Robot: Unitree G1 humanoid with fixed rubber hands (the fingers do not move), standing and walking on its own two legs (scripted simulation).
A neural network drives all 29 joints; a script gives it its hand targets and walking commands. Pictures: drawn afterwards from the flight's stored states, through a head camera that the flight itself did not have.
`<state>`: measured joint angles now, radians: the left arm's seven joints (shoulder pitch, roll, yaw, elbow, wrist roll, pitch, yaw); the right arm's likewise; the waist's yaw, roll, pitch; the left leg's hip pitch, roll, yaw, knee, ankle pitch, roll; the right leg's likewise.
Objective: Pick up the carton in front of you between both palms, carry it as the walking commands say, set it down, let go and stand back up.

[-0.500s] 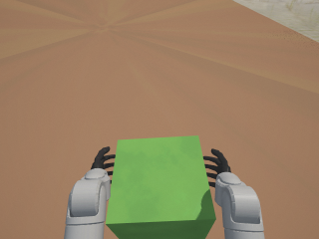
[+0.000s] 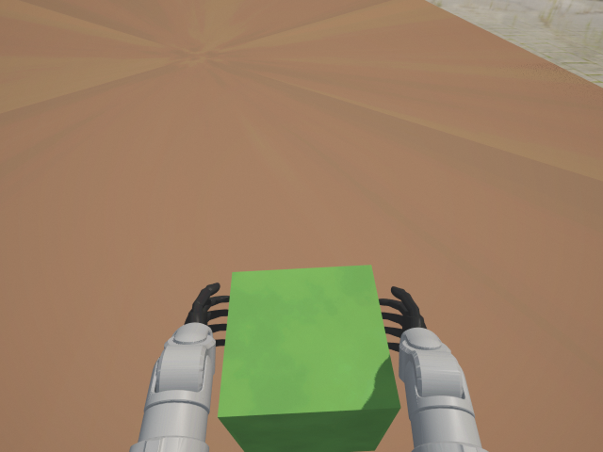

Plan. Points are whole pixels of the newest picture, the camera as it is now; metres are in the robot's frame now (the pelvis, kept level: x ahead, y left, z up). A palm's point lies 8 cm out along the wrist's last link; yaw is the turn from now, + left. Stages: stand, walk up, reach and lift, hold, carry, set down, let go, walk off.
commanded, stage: carry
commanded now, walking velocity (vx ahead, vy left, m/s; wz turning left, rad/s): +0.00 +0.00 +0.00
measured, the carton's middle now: (306, 365) +0.30 +0.00 -0.06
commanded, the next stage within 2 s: hold in 0.64 s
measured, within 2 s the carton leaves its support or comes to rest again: neither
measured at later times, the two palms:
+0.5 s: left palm (202, 338) +0.28 +0.14 +0.04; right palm (421, 344) +0.28 -0.16 +0.04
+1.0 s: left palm (223, 330) +0.30 +0.12 +0.03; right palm (437, 361) +0.27 -0.18 +0.03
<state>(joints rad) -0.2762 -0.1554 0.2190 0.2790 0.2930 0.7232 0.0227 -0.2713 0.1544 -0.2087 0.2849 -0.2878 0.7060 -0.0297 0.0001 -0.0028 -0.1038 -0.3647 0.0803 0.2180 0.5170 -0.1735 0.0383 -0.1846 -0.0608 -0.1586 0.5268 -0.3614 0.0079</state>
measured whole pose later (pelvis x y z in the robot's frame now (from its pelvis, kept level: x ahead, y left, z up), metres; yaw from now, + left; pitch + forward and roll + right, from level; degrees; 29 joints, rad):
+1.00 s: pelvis -0.03 +0.00 +0.00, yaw -10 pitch -6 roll +0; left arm -0.45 -0.21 0.42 0.38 0.40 0.64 0.02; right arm -0.46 0.20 -0.40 0.51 -0.39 0.56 0.01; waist 0.05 -0.05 0.10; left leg -0.22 0.01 0.00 0.46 -0.15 -0.01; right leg -0.12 0.02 0.04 0.52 -0.29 -0.02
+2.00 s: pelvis -0.09 -0.01 -0.23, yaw -10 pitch +47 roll +1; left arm -0.83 -0.21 0.59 0.43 0.27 0.28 0.13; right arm -1.02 -0.04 -0.31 0.78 -0.25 0.27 -0.04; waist 0.09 -0.05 -0.19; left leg -1.98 0.02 -0.04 1.51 -0.36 -0.06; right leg -1.89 0.08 0.01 1.64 -0.57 -0.03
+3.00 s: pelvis -0.11 -0.01 -0.37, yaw -7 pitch +48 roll +6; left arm -1.29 -0.03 0.75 0.82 0.15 0.19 0.10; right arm -1.48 -0.31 -0.01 1.14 -0.14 0.25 -0.02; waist 0.19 0.04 0.09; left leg -2.38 -0.01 -0.03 1.93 -0.38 -0.10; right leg -2.32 0.09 0.02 2.13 -0.64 -0.04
